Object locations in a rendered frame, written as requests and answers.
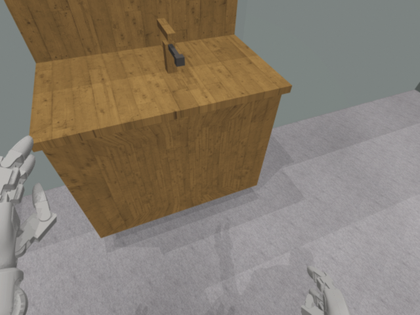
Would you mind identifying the left robot hand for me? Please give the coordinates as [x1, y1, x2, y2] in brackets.
[0, 135, 56, 269]

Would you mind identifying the left robot forearm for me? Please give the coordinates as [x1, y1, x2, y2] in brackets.
[0, 268, 28, 315]

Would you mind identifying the right robot hand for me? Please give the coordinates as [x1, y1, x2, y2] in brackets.
[301, 266, 351, 315]

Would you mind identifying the counter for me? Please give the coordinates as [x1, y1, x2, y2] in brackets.
[4, 0, 292, 238]

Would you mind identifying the tap lever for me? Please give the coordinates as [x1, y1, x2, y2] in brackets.
[168, 44, 185, 67]

